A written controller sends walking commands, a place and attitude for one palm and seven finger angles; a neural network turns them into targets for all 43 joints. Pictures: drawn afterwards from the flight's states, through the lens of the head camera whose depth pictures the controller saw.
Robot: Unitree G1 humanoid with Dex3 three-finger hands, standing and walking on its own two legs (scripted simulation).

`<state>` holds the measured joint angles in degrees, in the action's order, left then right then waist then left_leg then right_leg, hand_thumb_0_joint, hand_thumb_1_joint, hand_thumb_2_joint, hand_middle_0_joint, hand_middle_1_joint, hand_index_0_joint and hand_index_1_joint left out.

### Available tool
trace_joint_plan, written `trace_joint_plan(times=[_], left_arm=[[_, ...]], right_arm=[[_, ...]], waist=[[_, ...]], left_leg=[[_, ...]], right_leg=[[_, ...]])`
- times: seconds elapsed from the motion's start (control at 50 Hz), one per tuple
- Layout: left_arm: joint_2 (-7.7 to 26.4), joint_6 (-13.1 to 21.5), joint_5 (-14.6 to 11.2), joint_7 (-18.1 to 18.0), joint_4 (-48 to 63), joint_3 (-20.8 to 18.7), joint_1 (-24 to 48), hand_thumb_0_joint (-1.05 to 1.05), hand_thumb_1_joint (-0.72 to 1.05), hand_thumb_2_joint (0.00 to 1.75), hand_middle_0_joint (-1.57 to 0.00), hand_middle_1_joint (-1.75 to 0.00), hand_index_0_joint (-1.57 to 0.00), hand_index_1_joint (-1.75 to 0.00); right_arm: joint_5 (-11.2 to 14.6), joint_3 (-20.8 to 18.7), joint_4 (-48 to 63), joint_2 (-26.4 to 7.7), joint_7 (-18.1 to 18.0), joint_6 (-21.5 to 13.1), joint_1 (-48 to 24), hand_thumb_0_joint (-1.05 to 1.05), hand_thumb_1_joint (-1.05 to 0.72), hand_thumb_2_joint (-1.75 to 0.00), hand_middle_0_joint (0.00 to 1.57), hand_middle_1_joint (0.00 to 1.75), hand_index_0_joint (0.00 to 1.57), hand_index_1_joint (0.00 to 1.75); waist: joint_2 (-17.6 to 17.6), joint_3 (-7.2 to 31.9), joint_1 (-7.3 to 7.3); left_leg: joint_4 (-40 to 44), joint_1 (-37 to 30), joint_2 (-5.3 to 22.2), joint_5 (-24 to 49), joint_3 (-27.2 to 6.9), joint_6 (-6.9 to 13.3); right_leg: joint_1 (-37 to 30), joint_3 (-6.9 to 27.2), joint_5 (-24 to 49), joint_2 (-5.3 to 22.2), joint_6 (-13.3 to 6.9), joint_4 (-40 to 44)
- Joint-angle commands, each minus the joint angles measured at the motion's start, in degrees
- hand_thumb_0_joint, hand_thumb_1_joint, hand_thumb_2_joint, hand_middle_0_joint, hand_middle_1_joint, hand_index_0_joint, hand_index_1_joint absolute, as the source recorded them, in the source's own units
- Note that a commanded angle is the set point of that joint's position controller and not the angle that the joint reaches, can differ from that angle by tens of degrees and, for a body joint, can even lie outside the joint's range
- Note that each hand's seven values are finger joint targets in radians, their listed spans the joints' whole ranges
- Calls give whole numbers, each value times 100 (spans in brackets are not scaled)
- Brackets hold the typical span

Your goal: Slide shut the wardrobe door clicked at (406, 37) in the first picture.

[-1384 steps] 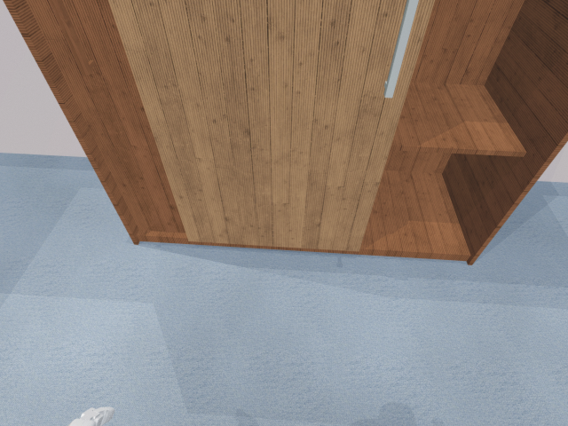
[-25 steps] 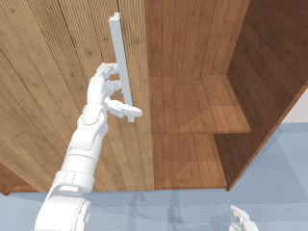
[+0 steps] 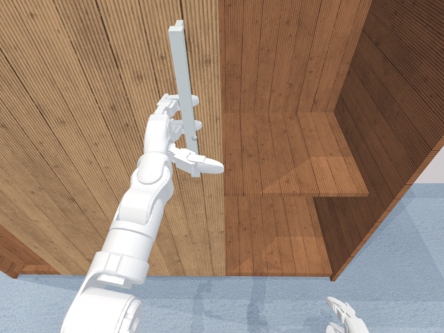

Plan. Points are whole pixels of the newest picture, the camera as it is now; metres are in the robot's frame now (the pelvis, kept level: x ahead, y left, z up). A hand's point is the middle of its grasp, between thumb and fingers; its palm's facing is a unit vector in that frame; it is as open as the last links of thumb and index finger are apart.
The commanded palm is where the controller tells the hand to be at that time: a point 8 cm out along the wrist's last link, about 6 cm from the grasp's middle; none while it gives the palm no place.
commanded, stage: slide the fingers in behind the handle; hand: left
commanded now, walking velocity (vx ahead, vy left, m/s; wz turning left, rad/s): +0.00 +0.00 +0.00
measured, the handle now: (189, 112) +0.46 +0.09 +0.17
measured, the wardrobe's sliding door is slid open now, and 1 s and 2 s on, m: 0.47 0.47 0.47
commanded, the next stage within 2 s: grip the handle and tug to test in 0.70 s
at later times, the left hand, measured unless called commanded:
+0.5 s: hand (199, 136) +0.40 +0.07 +0.17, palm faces +0.03 -1.00 +0.01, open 14.0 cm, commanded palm +0.38 +0.12 +0.16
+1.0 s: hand (201, 135) +0.41 +0.06 +0.16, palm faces +0.04 -1.00 +0.00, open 13.2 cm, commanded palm +0.38 +0.11 +0.16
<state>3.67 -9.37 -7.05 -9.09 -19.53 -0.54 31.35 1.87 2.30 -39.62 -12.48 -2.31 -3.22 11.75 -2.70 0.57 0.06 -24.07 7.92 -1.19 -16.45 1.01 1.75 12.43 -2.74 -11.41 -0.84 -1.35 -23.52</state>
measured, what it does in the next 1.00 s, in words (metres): stands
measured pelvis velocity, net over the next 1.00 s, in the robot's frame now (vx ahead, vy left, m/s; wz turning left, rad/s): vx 0.00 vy -0.01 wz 0.00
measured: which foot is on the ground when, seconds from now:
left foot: down 0.00-1.00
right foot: down 0.00-1.00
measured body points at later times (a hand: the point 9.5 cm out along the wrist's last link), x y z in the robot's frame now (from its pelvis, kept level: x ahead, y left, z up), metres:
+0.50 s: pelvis +0.00 -0.01 +0.00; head +0.00 -0.02 +0.45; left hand +0.40 +0.12 +0.17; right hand +0.14 -0.24 -0.11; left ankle -0.04 +0.10 -0.74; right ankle +0.01 -0.10 -0.74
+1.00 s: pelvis +0.00 -0.01 +0.00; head +0.01 -0.02 +0.45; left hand +0.40 +0.12 +0.17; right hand +0.14 -0.23 -0.12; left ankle -0.04 +0.10 -0.74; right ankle +0.01 -0.10 -0.74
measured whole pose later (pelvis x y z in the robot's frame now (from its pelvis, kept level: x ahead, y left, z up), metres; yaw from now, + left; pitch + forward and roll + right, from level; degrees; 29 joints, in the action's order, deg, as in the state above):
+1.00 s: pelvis +0.00 -0.01 +0.00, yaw +0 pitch +1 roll +0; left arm 3.2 -7.2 -6.9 -10.1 -23.0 -0.7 33.5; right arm 1.8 2.2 -40.1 -12.2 -2.3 -3.1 12.8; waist -2.7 0.4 -0.2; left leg -23.9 8.5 -0.8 -16.3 1.0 1.3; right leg 13.2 -2.8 -11.3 -1.2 -1.8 -23.5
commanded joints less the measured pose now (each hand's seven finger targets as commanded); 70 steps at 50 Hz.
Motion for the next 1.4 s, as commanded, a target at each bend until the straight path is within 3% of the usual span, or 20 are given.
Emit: trace_joint_plan(times=[0.0, 0.06, 0.08, 0.28, 0.3, 0.36, 0.4, 0.44, 0.5, 0.54, 0.6, 0.64, 0.7, 0.78, 0.86, 0.9, 0.98, 1.18, 1.28, 1.38], left_arm=[[225, 425, -25, -2, 1166, 62, 2762, 0, -50, 30, -30, -120, -30, -120], [395, 463, -26, -68, 1217, -167, 2741, 0, -50, 30, -30, -120, -30, -120], [176, 463, -16, -58, 1228, 30, 2710, 0, -50, 30, -30, -120, -30, -120], [371, 509, -44, -3, 1167, -136, 2659, 0, -50, 30, -30, -120, -30, -120], [506, 499, -46, -18, 1046, -288, 2531, 0, -50, 30, -30, -120, -30, -120], [411, 485, -49, -6, 1043, -182, 2713, 0, -50, 30, -30, -120, -30, -120], [672, 488, -40, -37, 1008, -420, 2658, 0, -50, 30, -30, -120, -30, -120], [389, 515, -44, -21, 1126, -155, 2818, 0, -50, 30, -30, -120, -30, -120], [534, 525, -55, -28, 947, -295, 2691, 0, -50, 30, -30, -120, -30, -120], [378, 530, -45, -16, 923, -123, 2885, 0, -50, 30, -30, -120, -30, -120], [534, 568, -11, -66, 848, -242, 3108, 0, -50, 30, -30, -120, -30, -120], [227, 623, -11, -58, 917, 7, 3093, 0, -50, 30, -30, -120, -30, -120], [401, 673, -19, -56, 828, -168, 2882, 0, -50, 30, -30, -120, -30, -120], [100, 735, 3, -5, 1113, 139, 2853, 0, -50, 30, -30, -120, -30, -120], [180, 673, -18, 4, 1006, 70, 2896, 0, -31, 38, -32, -123, -32, -123], [200, 648, 17, -10, 969, 86, 2940, 0, -22, 42, -33, -124, -33, -124], [156, 609, -10, -19, 1049, 75, 2826, 0, -3, 50, -35, -127, -35, -127], [223, 599, -29, 41, 1417, 44, 2586, 0, 43, 70, -40, -133, -40, -133], [411, 471, -54, 39, 1266, -174, 2460, 0, 67, 80, -43, -137, -43, -137], [290, 436, -18, 10, 1401, -31, 2661, 0, 90, 90, -45, -140, -45, -140]], right_arm=[[16, -217, 713, -563, -34, -233, -444, 0, -90, -90, 20, 30, 20, 30], [-7, -215, 733, -543, -38, -222, -447, 0, -90, -90, 20, 30, 20, 30], [-11, -205, 762, -514, -30, -223, -471, 0, -90, -90, 20, 30, 20, 30], [18, -201, 767, -524, -40, -181, -475, 0, -90, -90, 20, 30, 20, 30], [13, -205, 766, -554, -51, -156, -484, 0, -90, -90, 20, 30, 20, 30], [30, -194, 767, -526, -67, -167, -496, 0, -90, -90, 20, 30, 20, 30], [22, -204, 754, -570, -84, -150, -482, 0, -90, -90, 20, 30, 20, 30], [23, -193, 777, -524, -73, -177, -467, 0, -90, -90, 20, 30, 20, 30], [27, -201, 748, -561, -80, -175, -462, 0, -90, -90, 20, 30, 20, 30], [39, -193, 742, -545, -85, -177, -448, 0, -90, -90, 20, 30, 20, 30], [37, -204, 702, -569, -98, -194, -428, 0, -90, -90, 20, 30, 20, 30], [31, -212, 722, -518, -81, -244, -402, 0, -90, -90, 20, 30, 20, 30], [20, -236, 711, -566, -58, -256, -338, 0, -90, -90, 20, 30, 20, 30], [25, -257, 747, -521, -10, -302, -305, 0, -90, -90, 20, 30, 20, 30], [33, -234, 736, -538, -22, -278, -327, 0, -90, -90, 20, 30, 20, 30], [35, -223, 724, -549, -29, -247, -376, 0, -90, -90, 20, 30, 20, 30], [16, -233, 744, -529, -20, -256, -327, 0, -90, -90, 20, 30, 20, 30], [10, -232, 827, -520, 17, -203, -404, 0, -90, -90, 20, 30, 20, 30], [25, -216, 843, -533, -9, -130, -449, 0, -90, -90, 20, 30, 20, 30], [19, -222, 850, -508, -20, -105, -460, 0, -90, -90, 20, 30, 20, 30]], waist=[[514, 1661, -138], [517, 1839, -63], [560, 1813, -87], [584, 1704, -106], [584, 1680, -37], [562, 1568, -118], [534, 1663, -51], [484, 1704, -120], [549, 1614, -79], [590, 1562, -149], [387, 1584, -142], [419, 1714, -173], [592, 1816, -92], [504, 1931, -143], [661, 1702, -159], [392, 1637, -142], [610, 1805, -133], [504, 1957, -89], [643, 1730, -75], [406, 1849, -107]], left_leg=[[142, -340, 178, 1984, -137, -153], [145, -322, 158, 2092, -98, -144], [131, -341, 158, 2170, -74, -128], [167, -214, 156, 1896, -16, -88], [184, -142, 153, 1839, -25, -90], [190, -128, 150, 1664, -10, -71], [210, -109, 149, 1671, -12, -79], [196, -195, 154, 1745, -21, -83], [205, -103, 156, 1686, -15, -82], [219, -110, 161, 1579, -26, -77], [223, -136, 151, 1487, -47, -87], [184, -273, 166, 1641, -62, -87], [185, -212, 175, 1826, -62, -104], [109, -403, 188, 2133, -48, -111], [150, -247, 180, 1877, -57, -81], [165, -236, 169, 1817, -62, -104], [111, -295, 177, 2018, -59, -96], [57, -361, 166, 2349, -30, -118], [91, -191, 158, 2110, -22, -90], [59, -346, 164, 2226, -52, -118]], right_leg=[[-701, 64, 1537, 62, -34, 108], [-876, 96, 1731, 70, -37, 68], [-879, 96, 1831, 74, -27, 54], [-912, 131, 1732, 90, -4, 154], [-954, 131, 1638, 92, -12, 160], [-843, 158, 1500, 94, 10, 213], [-931, 166, 1455, 94, -7, 216], [-881, 151, 1536, 93, -2, 191], [-876, 154, 1475, 85, 1, 206], [-793, 162, 1373, 83, 13, 224], [-706, 161, 1185, 80, -1, 239], [-694, 150, 1320, 71, -9, 191], [-846, 132, 1531, 69, -11, 141], [-824, 125, 1846, 67, -13, 71], [-786, 126, 1665, 63, 0, 126], [-723, 113, 1528, 77, -19, 126], [-802, 102, 1774, 71, -6, 75], [-980, 98, 2171, 89, -19, -14], [-953, 114, 2014, 93, -1, 52], [-872, 95, 1982, 89, -27, 13]])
